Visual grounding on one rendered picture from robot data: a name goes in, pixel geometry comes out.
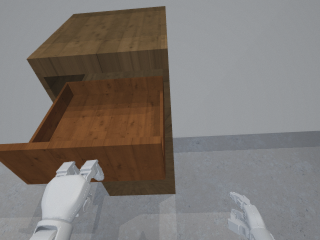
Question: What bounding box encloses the robot right hand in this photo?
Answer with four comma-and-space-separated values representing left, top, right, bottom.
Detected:
228, 192, 266, 240

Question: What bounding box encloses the left robot forearm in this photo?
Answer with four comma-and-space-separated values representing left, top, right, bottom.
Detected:
29, 218, 74, 240

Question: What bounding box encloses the right robot forearm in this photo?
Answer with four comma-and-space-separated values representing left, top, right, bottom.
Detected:
249, 227, 275, 240

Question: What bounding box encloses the drawer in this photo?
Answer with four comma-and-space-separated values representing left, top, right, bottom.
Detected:
0, 75, 166, 185

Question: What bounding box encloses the cabinet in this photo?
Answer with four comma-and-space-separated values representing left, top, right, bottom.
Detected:
27, 6, 176, 196

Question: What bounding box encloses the robot left hand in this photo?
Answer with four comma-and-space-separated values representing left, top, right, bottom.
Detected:
41, 159, 105, 223

